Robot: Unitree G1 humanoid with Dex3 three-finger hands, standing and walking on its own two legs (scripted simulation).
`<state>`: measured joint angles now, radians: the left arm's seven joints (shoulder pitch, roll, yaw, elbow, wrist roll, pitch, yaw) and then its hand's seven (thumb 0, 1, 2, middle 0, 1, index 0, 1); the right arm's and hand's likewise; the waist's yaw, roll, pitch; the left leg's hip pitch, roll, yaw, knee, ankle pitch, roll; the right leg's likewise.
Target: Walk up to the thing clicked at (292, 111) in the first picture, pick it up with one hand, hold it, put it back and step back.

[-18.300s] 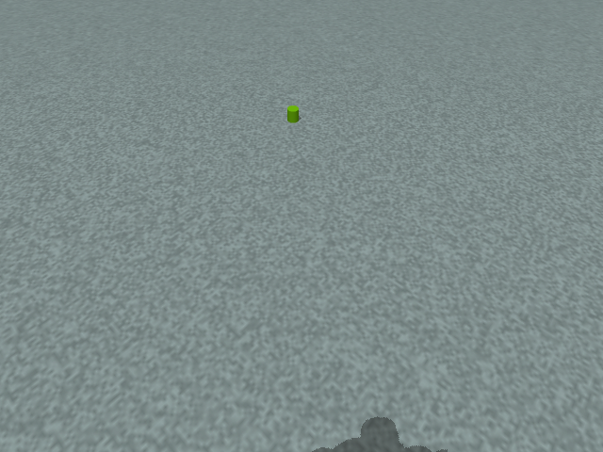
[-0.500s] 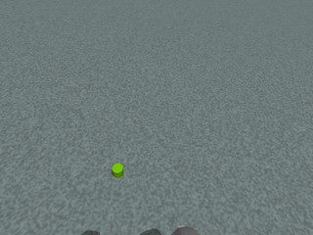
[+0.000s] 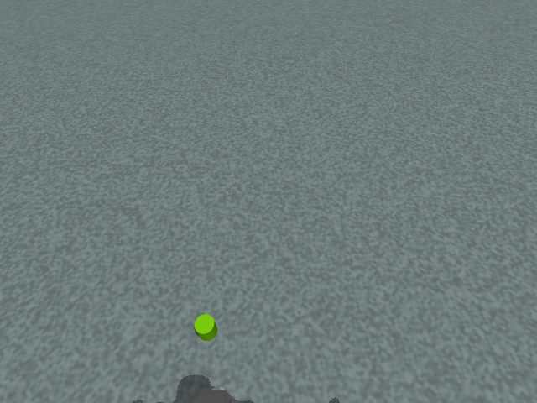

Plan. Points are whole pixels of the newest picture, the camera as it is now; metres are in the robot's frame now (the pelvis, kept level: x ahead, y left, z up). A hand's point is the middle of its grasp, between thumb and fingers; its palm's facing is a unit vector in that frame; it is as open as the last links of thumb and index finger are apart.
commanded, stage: walk up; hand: left
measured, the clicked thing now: (206, 327) +0.48 +0.26 -0.73
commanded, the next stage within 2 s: none
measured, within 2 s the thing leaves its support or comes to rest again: neither
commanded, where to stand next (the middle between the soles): +0.10 +0.00 m, yaw +2 degrees
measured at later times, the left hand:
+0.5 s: hand out of the picture +0.09 +0.27 -0.16, palm faces +0.01 -0.92 -0.39, open 7.4 cm
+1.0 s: hand out of the picture +0.13 +0.26 -0.15, palm faces +0.01 -0.95 -0.33, open 7.4 cm
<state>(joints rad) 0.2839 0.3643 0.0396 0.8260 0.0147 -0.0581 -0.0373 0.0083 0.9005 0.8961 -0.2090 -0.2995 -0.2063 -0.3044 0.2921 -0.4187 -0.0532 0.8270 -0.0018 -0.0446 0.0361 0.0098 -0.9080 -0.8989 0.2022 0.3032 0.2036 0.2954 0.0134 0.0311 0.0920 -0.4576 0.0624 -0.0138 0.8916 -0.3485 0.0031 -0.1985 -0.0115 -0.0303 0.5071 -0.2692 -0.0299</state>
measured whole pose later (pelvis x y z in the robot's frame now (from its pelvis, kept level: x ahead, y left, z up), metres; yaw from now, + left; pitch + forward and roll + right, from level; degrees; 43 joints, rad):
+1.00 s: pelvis +0.04 +0.01 +0.00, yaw +2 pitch -2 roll -1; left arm 0.07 0.37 0.01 1.09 0.00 0.00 -0.01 0.01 0.90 0.90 -0.21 -0.30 -0.20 -0.30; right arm 0.10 -0.36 0.00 1.13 0.00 0.00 0.02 0.01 -0.91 -0.90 0.20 0.30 0.20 0.30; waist -0.01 -0.01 0.08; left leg -0.27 0.04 -0.01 0.41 -0.10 -0.02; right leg -0.10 -0.03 -0.02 0.40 -0.27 0.03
